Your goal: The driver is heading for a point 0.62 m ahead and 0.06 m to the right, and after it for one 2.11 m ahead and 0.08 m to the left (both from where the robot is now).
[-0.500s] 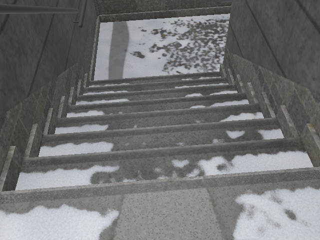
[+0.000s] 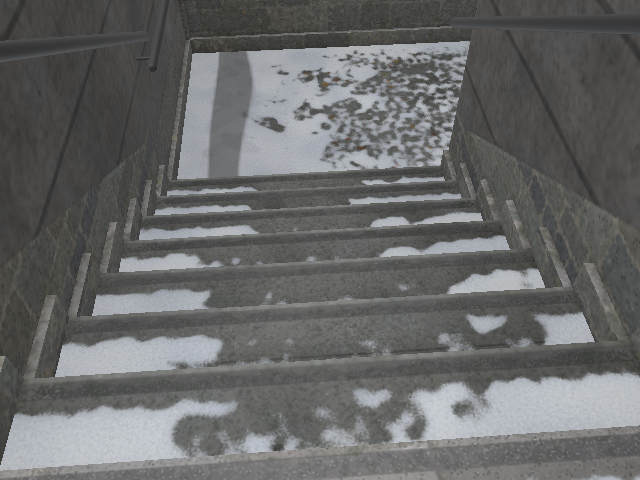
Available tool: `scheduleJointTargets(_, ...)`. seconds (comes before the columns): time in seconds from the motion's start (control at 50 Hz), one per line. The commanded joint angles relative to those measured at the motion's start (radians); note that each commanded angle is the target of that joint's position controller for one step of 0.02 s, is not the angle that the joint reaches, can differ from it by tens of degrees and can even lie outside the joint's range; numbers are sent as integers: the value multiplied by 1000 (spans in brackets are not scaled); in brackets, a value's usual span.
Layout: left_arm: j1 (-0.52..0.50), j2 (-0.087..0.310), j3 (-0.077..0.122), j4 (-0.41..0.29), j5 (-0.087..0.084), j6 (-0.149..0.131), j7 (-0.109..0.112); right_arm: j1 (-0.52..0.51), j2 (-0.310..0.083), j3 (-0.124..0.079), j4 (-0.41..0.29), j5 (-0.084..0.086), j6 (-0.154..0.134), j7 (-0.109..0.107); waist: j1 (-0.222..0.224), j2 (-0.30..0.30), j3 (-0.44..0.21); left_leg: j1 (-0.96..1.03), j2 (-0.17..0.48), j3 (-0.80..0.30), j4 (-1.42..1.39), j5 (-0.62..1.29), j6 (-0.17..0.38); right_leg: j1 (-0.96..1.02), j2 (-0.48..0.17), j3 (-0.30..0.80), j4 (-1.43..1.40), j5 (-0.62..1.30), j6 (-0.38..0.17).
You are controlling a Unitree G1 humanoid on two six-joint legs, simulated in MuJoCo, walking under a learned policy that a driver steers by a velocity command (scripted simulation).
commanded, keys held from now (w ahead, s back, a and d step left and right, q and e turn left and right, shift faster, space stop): no key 0.52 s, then w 0.48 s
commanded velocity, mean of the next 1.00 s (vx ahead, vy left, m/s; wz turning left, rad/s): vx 0.16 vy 0.00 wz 0.00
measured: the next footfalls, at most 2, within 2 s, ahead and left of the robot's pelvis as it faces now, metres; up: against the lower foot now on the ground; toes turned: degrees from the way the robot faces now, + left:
right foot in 0.10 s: +0.05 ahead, -0.15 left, +0.00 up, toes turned -3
right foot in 1.24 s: +0.48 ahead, -0.13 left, +0.00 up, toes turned -2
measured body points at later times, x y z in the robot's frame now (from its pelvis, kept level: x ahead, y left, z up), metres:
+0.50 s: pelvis +0.06 -0.02 +0.00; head +0.07 -0.03 +0.45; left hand +0.15 +0.23 -0.13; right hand +0.19 -0.27 -0.13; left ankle +0.11 +0.08 -0.74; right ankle +0.01 -0.14 -0.74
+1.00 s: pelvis +0.20 +0.01 +0.01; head +0.21 +0.01 +0.46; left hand +0.31 +0.24 -0.13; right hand +0.11 -0.19 -0.14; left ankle +0.13 +0.09 -0.74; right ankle +0.27 -0.14 -0.67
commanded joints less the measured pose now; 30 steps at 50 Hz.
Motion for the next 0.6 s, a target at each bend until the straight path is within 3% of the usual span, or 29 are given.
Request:
scheduleJointTargets(0.02, 274, 42, 15, 75, -23, 14, -27, -137, -130, -36, -83, 6, -19, 22, 102, 30, -79, -38, 144, -130, -107, -53, 71, 171, -4, -61, -174, 195, 30)
scheduleJointTargets(0.04, 273, 56, 20, 81, -23, 11, -37, -138, -130, -39, -77, 8, -13, 36, 101, 26, -64, -56, 139, -144, -88, -205, 58, 184, 7, -78, -250, 316, 20)
scheduleJointTargets(0.08, 219, 86, 26, 55, -12, -4, -39, -82, -83, -29, -44, 7, 2, 63, 75, 24, -23, -84, 185, -248, -87, -462, 40, 168, -20, -48, -319, 395, -36)
scheduleJointTargets(0.1, 170, 85, 22, 28, -23, -13, -34, -66, -60, -22, -34, 8, 9, 67, 59, 27, -4, -65, 202, -287, -88, -549, 33, 120, -40, -29, -389, 336, -77)
scheduleJointTargets(0.12, 100, 91, 15, 1, -42, -19, -32, -35, -73, -29, -41, 1, 8, 56, 10, 19, 27, 11, 175, -250, -81, -548, 20, -6, -68, 26, -464, 176, -146)
scheduleJointTargets(0.14, 40, 112, 20, 2, -48, -19, -31, -37, -99, -40, -60, -8, 4, 38, -25, -21, 47, 103, 130, -175, -52, -464, 3, -112, -71, 55, -518, 44, -186)
scheduleJointTargets(0.16, -21, 124, 24, -8, -55, -20, -29, -44, -94, -37, -66, -15, -1, 29, -42, -35, 24, 177, 116, -155, -32, -395, -2, -130, -65, 51, -546, 50, -181)
scheduleJointTargets(0.18, -69, 104, 19, -22, -52, -21, -29, -44, -83, -33, -66, -13, -4, 25, -53, -28, 0, 217, 107, -144, -24, -339, 2, -111, -56, 39, -545, 110, -162)
scheduleJointTargets(0.22, -59, 77, 12, -12, -43, -21, -32, -23, -80, -34, -51, 1, 0, 33, -43, -23, -22, 237, 84, -123, -17, -236, 10, -46, -41, 18, -533, 211, -134)
scheduleJointTargets(0.24, -40, 89, 16, -3, -44, -20, -33, -18, -80, -35, -48, 3, 1, 40, -33, -24, -32, 246, 79, -117, -8, -178, 13, -27, -36, 7, -522, 255, -129)
scheduleJointTargets(0.34, -5, 102, 25, 26, -44, -18, -31, -12, -78, -42, -43, -5, 7, 43, -15, -28, -55, 280, 62, -86, 49, 44, 10, -4, -30, -24, -495, 383, -127)
scheduleJointTargets(0.48, -47, 118, 32, 33, -47, -16, -28, -6, -79, -49, -29, -6, 14, 40, -14, -37, -58, 258, 52, -74, 86, 94, 2, 28, -29, -34, -472, 460, -124)
scheduleJointTargets(0.52, -60, 122, 33, 36, -48, -16, -28, -7, -81, -50, -25, -7, 15, 38, -16, -37, -56, 249, 50, -72, 90, 82, -2, 35, -29, -33, -473, 462, -124)
scheduleJointTargets(0.54, -46, 118, 32, 46, -47, -13, -28, 12, -78, -50, -12, -8, 19, 38, -16, -44, -47, 248, 47, -70, 77, -14, -5, 33, -37, -19, -506, 362, -131)
scheduleJointTargets(0.56, -24, 143, 43, 56, -35, -8, -22, 26, -96, -59, -6, -18, 24, 31, -12, -61, -6, 220, 32, -60, 76, -191, 2, 20, -50, 6, -549, 191, -164)
scheduleJointTargets(0.58, 10, 190, 63, 68, -10, -6, -7, 26, -123, -73, -10, -36, 26, 18, 9, -96, 41, 147, 7, -44, 101, -393, 14, 34, -88, 64, -603, 7, -226)
scheduleJointTargets(0.6, 44, 201, 71, 78, 7, -11, 10, -2, -114, -75, -19, -53, 25, 6, 35, -127, 93, 36, -10, -26, 137, -457, 21, 92, -149, 154, -667, -93, -292)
